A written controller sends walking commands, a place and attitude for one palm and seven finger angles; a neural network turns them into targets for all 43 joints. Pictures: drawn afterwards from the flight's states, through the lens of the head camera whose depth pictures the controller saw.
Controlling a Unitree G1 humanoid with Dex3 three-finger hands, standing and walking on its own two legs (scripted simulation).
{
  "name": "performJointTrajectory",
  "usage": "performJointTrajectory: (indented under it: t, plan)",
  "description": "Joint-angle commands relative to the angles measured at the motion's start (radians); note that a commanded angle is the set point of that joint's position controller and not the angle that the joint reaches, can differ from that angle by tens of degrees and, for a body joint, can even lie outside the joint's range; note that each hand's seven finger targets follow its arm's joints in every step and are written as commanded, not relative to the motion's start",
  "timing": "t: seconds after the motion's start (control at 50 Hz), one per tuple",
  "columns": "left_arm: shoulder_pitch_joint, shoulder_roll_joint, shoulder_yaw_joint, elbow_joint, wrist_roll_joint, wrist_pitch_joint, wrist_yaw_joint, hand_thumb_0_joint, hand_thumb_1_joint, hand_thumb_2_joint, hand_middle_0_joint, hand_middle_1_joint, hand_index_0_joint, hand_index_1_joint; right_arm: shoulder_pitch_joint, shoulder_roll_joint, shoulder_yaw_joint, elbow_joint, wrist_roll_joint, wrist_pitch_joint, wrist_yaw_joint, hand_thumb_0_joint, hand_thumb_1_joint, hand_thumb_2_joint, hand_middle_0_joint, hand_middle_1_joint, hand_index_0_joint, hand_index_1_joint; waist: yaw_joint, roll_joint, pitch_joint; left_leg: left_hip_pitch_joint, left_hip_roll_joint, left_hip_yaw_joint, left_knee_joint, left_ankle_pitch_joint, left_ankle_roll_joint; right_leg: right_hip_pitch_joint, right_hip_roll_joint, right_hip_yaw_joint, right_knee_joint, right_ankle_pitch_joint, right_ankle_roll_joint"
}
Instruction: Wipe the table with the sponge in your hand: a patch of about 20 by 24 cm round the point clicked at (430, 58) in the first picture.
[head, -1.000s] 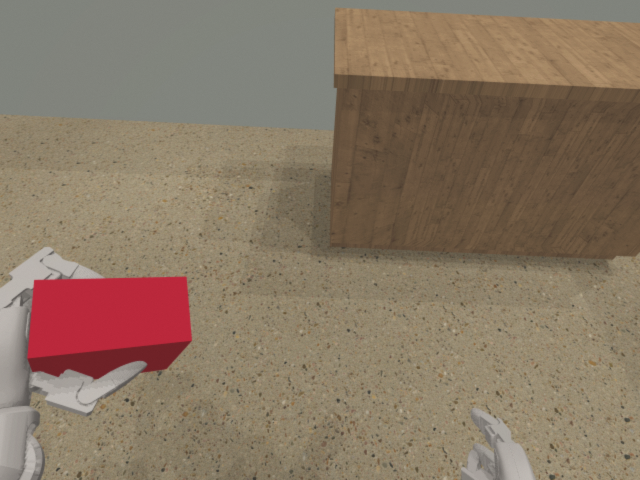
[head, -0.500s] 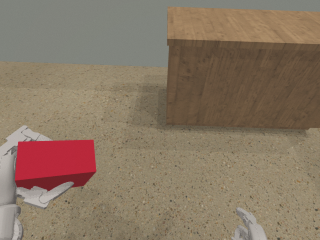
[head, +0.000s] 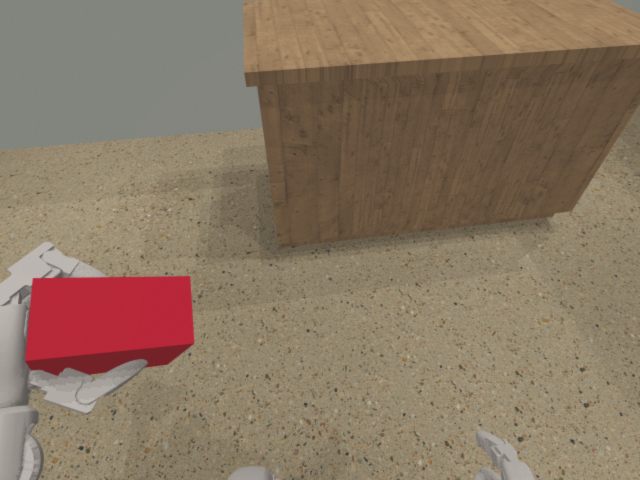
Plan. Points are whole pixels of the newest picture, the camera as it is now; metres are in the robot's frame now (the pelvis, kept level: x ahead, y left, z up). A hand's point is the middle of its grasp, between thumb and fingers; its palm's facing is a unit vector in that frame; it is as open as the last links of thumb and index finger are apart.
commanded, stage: walk to a spot facing it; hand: left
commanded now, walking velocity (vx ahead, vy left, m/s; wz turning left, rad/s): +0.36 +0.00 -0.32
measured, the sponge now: (135, 327) +0.23 +0.19 +0.15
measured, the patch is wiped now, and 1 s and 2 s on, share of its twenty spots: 0.00 0.00 0.00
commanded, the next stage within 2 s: take the last steps up to it in 0.94 s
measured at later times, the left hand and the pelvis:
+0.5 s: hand (191, 183) +0.41 +0.18 +0.18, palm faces +0.23 -0.87 -0.43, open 10.2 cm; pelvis +0.14 -0.01 +0.00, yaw -12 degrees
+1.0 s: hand (271, 111) +0.57 +0.10 +0.19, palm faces +0.23 -0.88 -0.42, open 10.2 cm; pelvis +0.32 -0.08 -0.01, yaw -13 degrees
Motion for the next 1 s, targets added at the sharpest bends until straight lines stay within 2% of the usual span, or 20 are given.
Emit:
performJointTrajectory:
  t: [0.0,0.18,0.24,0.26,0.28,0.3,0.32,0.38,0.44,0.52,0.58,0.6,0.62,0.64,0.66,0.7,0.78,0.92,0.94,0.98]
  plan:
    - [-0.041,0.224,0.185,-0.186,-0.016,-0.082,0.031,0.000,0.100,1.300,-1.200,-1.600,-1.200,-1.600,-0.109,-0.093,-0.044,-0.183,0.001,-0.044,-0.009,0.000,-0.900,-0.900,0.200,0.300,0.200,0.300,0.004,-0.052,-0.082,-0.159,0.042,0.013,-0.133,0.066,0.004,0.193,-0.287,0.323,-0.260,0.312,-0.101]
    - [-0.067,0.207,0.143,-0.210,-0.018,-0.062,0.043,0.000,0.100,1.300,-1.200,-1.600,-1.200,-1.600,-0.101,-0.104,-0.050,-0.221,0.011,-0.059,-0.015,0.000,-0.900,-0.900,0.200,0.300,0.200,0.300,0.033,-0.097,-0.076,0.056,-0.001,0.120,-0.542,0.089,0.049,0.207,-0.253,0.330,-0.219,0.285,-0.091]
    - [-0.099,0.212,0.145,-0.258,-0.020,-0.063,0.046,0.000,0.100,1.300,-1.200,-1.600,-1.200,-1.600,-0.068,-0.115,-0.056,-0.223,0.008,-0.063,-0.024,0.000,-0.900,-0.900,0.200,0.300,0.200,0.300,0.008,-0.045,-0.099,0.378,-0.005,0.142,-0.710,0.187,0.081,0.065,-0.187,0.271,-0.028,0.373,-0.026]
    - [-0.121,0.212,0.145,-0.282,-0.023,-0.072,0.044,0.000,0.100,1.300,-1.200,-1.600,-1.200,-1.600,-0.058,-0.133,-0.066,-0.223,0.010,-0.063,-0.029,0.000,-0.900,-0.900,0.200,0.300,0.200,0.300,-0.013,0.046,-0.141,0.590,0.073,0.024,-0.755,0.206,0.130,-0.090,-0.147,0.221,0.143,0.340,0.024]
    - [-0.117,0.207,0.146,-0.284,-0.028,-0.080,0.045,0.000,0.100,1.300,-1.200,-1.600,-1.200,-1.600,-0.060,-0.148,-0.072,-0.222,0.011,-0.060,-0.030,0.000,-0.900,-0.900,0.200,0.300,0.200,0.300,-0.016,0.231,-0.195,0.789,0.262,-0.228,-0.761,0.265,0.218,-0.297,-0.070,0.129,0.356,0.052,0.088]
    - [-0.117,0.227,0.165,-0.266,-0.027,-0.091,0.048,0.000,0.100,1.300,-1.200,-1.600,-1.200,-1.600,-0.063,-0.105,-0.047,-0.213,0.001,-0.061,-0.032,0.000,-0.900,-0.900,0.200,0.300,0.200,0.300,-0.012,0.300,-0.174,0.761,0.403,-0.430,-0.860,0.244,0.300,-0.401,-0.046,0.084,0.564,-0.271,0.105]
    - [-0.144,0.252,0.159,-0.279,-0.018,-0.084,0.042,0.000,0.100,1.300,-1.200,-1.600,-1.200,-1.600,-0.090,-0.096,-0.037,-0.209,-0.013,-0.066,-0.028,0.000,-0.900,-0.900,0.200,0.300,0.200,0.300,-0.013,0.247,-0.096,0.628,0.442,-0.484,-0.912,0.142,0.320,-0.427,-0.093,0.128,0.665,-0.262,0.095]
    - [-0.119,0.220,0.150,-0.294,-0.002,-0.071,0.038,0.000,0.100,1.300,-1.200,-1.600,-1.200,-1.600,-0.103,-0.094,-0.044,-0.185,-0.001,-0.077,-0.023,0.000,-0.900,-0.900,0.200,0.300,0.200,0.300,0.009,0.125,0.003,0.446,0.377,-0.211,-0.922,0.047,0.264,-0.435,-0.176,0.098,0.614,-0.149,0.105]
    - [-0.061,0.179,0.152,-0.261,0.001,-0.062,0.039,0.000,0.100,1.300,-1.200,-1.600,-1.200,-1.600,-0.099,-0.097,-0.047,-0.188,-0.001,-0.085,-0.023,0.000,-0.900,-0.900,0.200,0.300,0.200,0.300,0.013,0.196,0.002,0.307,0.304,0.019,-0.945,0.031,0.200,-0.246,-0.180,-0.020,0.376,-0.057,0.117]
    - [-0.084,0.161,0.145,-0.188,-0.005,-0.055,0.032,0.000,0.100,1.300,-1.200,-1.600,-1.200,-1.600,-0.088,-0.101,-0.051,-0.195,-0.002,-0.091,-0.028,0.000,-0.900,-0.900,0.200,0.300,0.200,0.300,-0.005,0.212,0.030,0.275,0.275,0.121,-0.898,0.062,0.161,-0.106,-0.125,-0.138,0.174,-0.001,0.133]
    - [-0.095,0.176,0.152,-0.171,-0.009,-0.046,0.031,0.000,0.100,1.300,-1.200,-1.600,-1.200,-1.600,-0.096,-0.084,-0.053,-0.194,0.010,-0.083,-0.032,0.000,-0.900,-0.900,0.200,0.300,0.200,0.300,0.024,0.095,-0.063,0.270,0.193,0.219,-0.550,0.162,0.124,0.122,-0.063,-0.184,-0.014,0.059,0.115]
    - [-0.111,0.200,0.157,-0.193,-0.004,-0.042,0.032,0.000,0.100,1.300,-1.200,-1.600,-1.200,-1.600,-0.095,-0.072,-0.056,-0.194,0.016,-0.081,-0.028,0.000,-0.900,-0.900,0.200,0.300,0.200,0.300,0.033,-0.056,-0.100,0.163,0.131,0.237,-0.280,0.158,0.104,0.231,-0.147,-0.016,-0.086,0.051,0.061]
    - [-0.113,0.251,0.200,-0.213,0.000,-0.043,0.041,0.000,0.100,1.300,-1.200,-1.600,-1.200,-1.600,-0.113,-0.049,-0.052,-0.210,0.017,-0.077,-0.023,0.000,-0.900,-0.900,0.200,0.300,0.200,0.300,0.034,-0.319,-0.132,-0.110,0.004,0.211,0.022,-0.125,0.067,0.367,-0.375,0.452,-0.180,0.211,-0.070]
    - [-0.115,0.279,0.254,-0.231,-0.018,-0.050,0.043,0.000,0.100,1.300,-1.200,-1.600,-1.200,-1.600,-0.143,-0.068,-0.050,-0.212,0.006,-0.090,-0.016,0.000,-0.900,-0.900,0.200,0.300,0.200,0.300,0.050,-0.287,-0.147,-0.169,0.015,0.058,0.123,-0.202,0.058,0.339,-0.456,0.605,-0.230,0.221,-0.116]
    - [-0.106,0.271,0.233,-0.276,-0.025,-0.057,0.036,0.000,0.100,1.300,-1.200,-1.600,-1.200,-1.600,-0.116,-0.076,-0.061,-0.184,0.013,-0.084,-0.005,0.000,-0.900,-0.900,0.200,0.300,0.200,0.300,0.033,-0.254,-0.158,-0.185,0.036,-0.010,0.191,-0.175,0.049,0.334,-0.484,0.617,-0.244,0.113,-0.132]
    - [-0.063,0.266,0.241,-0.353,-0.015,-0.071,0.039,0.000,0.100,1.300,-1.200,-1.600,-1.200,-1.600,-0.149,-0.077,-0.054,-0.169,0.016,-0.058,0.004,0.000,-0.900,-0.900,0.200,0.300,0.200,0.300,0.018,-0.102,-0.150,-0.224,0.074,-0.037,0.204,-0.092,0.030,0.325,-0.478,0.449,-0.213,0.199,-0.132]
    - [0.019,0.235,0.246,-0.359,-0.013,-0.083,0.055,0.000,0.100,1.300,-1.200,-1.600,-1.200,-1.600,-0.137,-0.073,-0.062,-0.166,0.009,-0.030,-0.003,0.000,-0.900,-0.900,0.200,0.300,0.200,0.300,-0.006,-0.098,-0.127,-0.077,0.101,-0.006,-0.133,-0.030,0.026,0.192,-0.416,0.148,-0.191,0.393,-0.075]
    - [-0.018,0.201,0.202,-0.307,-0.017,-0.078,0.075,0.000,0.100,1.300,-1.200,-1.600,-1.200,-1.600,-0.086,-0.078,-0.081,-0.203,0.002,-0.046,-0.029,0.000,-0.900,-0.900,0.200,0.300,0.200,0.300,-0.001,-0.045,-0.100,0.345,-0.021,0.195,-0.657,0.210,0.055,0.058,-0.297,-0.004,-0.021,0.240,0.019]
    - [-0.042,0.198,0.192,-0.308,-0.017,-0.084,0.073,0.000,0.100,1.300,-1.200,-1.600,-1.200,-1.600,-0.067,-0.093,-0.090,-0.205,0.006,-0.049,-0.037,0.000,-0.900,-0.900,0.200,0.300,0.200,0.300,-0.016,0.034,-0.123,0.450,0.007,0.132,-0.701,0.199,0.082,0.001,-0.267,-0.026,0.124,0.247,0.051]
    - [-0.100,0.185,0.166,-0.293,-0.027,-0.099,0.065,0.000,0.100,1.300,-1.200,-1.600,-1.200,-1.600,-0.081,-0.120,-0.087,-0.219,0.014,-0.055,-0.030,0.000,-0.900,-0.900,0.200,0.300,0.200,0.300,-0.009,0.336,-0.133,0.567,0.354,-0.465,-0.854,0.277,0.268,-0.278,-0.092,-0.034,0.542,-0.339,0.125]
